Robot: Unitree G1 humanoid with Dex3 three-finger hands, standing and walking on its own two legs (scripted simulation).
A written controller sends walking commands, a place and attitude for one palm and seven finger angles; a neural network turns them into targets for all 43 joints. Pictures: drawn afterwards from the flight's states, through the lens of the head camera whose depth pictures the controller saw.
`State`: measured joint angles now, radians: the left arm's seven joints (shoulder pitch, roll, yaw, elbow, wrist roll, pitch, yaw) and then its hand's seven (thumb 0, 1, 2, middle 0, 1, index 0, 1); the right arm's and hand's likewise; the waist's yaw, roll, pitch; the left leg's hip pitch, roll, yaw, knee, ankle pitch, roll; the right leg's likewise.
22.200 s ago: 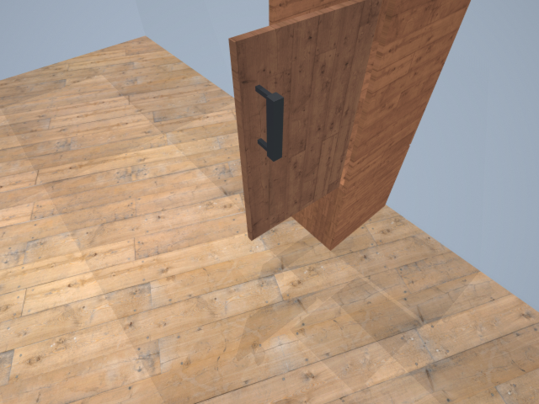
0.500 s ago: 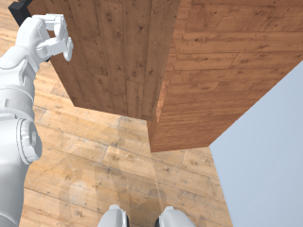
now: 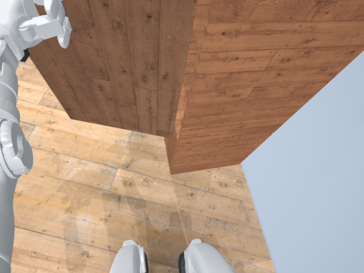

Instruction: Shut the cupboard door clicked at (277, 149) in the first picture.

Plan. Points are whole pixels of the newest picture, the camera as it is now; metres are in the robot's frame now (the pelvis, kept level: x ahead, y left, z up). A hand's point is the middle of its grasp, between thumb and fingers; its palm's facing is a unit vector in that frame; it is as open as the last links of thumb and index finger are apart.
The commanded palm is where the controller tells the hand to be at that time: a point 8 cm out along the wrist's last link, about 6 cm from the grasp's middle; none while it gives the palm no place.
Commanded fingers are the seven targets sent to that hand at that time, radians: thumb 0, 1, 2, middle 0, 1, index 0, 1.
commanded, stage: push the door shut along its arc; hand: left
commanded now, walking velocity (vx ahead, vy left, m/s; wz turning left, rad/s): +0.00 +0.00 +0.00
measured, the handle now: (6, 17) +0.59 +0.26 +0.14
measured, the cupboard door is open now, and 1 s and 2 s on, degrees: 70 62 62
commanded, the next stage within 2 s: pull the fist back off the door in 0.16 s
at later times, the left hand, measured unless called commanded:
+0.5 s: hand (74, 12) +0.58 +0.14 +0.16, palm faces +0.06 -1.00 -0.02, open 2.9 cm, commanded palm +0.57 +0.16 +0.15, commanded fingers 0.00 0.90 0.90 -1.30 -1.50 -1.30 -1.50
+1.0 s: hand (79, 38) +0.53 +0.13 +0.15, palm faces +0.00 -1.00 +0.00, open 3.1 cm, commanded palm +0.49 +0.18 +0.15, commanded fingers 0.00 0.90 0.90 -1.30 -1.50 -1.30 -1.50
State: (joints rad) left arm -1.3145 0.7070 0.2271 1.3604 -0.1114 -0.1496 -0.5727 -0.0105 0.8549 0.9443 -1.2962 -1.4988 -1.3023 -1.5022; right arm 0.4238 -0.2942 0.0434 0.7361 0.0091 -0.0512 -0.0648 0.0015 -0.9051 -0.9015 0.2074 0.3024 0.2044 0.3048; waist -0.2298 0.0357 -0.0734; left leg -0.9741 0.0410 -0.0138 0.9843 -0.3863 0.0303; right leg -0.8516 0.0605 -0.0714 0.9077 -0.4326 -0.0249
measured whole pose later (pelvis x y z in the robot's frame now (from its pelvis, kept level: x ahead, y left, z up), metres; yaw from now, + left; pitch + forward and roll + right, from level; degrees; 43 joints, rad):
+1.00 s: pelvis +0.03 -0.01 +0.03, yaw -1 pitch +16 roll -2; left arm -0.83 0.38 0.34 1.01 -0.10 -0.26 -0.12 0.01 0.90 0.90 -1.30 -1.50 -1.30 -1.50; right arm 0.49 -0.27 -0.02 0.67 0.00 0.02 0.03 0.00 -0.91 -0.90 0.20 0.30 0.20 0.30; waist -0.16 0.05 -0.12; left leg -0.71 0.04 0.04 0.80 -0.37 0.02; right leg -0.62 0.06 -0.01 0.74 -0.41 -0.03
